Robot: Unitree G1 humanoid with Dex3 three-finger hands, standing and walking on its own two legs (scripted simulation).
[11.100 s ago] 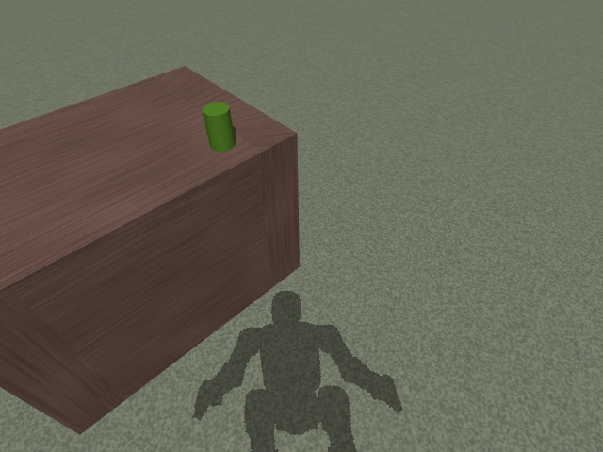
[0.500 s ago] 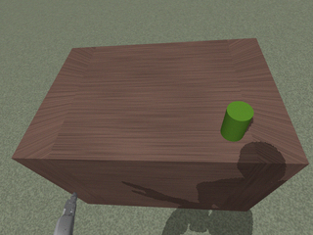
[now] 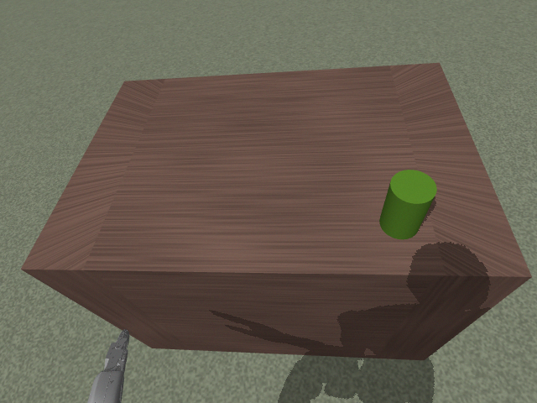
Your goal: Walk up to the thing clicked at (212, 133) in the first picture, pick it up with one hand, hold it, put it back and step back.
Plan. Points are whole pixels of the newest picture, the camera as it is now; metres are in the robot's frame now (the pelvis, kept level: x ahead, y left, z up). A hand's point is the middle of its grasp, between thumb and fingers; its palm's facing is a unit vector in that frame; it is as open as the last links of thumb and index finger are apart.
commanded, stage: approach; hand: right
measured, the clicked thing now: (405, 206) +0.46 -0.18 -0.02
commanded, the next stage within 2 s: close in in 0.36 s
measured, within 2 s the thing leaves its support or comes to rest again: neither
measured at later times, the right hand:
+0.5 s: hand (473, 215) +0.42 -0.27 +0.01, palm faces +0.08 +0.99 +0.07, open 17.6 cm
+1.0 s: hand (426, 209) +0.44 -0.21 +0.00, palm faces +0.14 +0.99 +0.03, open 17.6 cm
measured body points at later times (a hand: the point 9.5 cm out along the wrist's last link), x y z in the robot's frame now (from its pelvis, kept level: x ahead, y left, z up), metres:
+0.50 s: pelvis -0.01 +0.00 -0.03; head +0.09 -0.05 +0.41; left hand +0.15 +0.27 -0.04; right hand +0.41 -0.32 +0.01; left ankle +0.01 +0.14 -0.69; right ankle +0.02 -0.12 -0.69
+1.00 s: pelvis -0.02 +0.01 -0.04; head +0.08 -0.03 +0.40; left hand +0.13 +0.27 -0.04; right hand +0.42 -0.26 +0.00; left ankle +0.01 +0.14 -0.69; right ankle +0.02 -0.12 -0.69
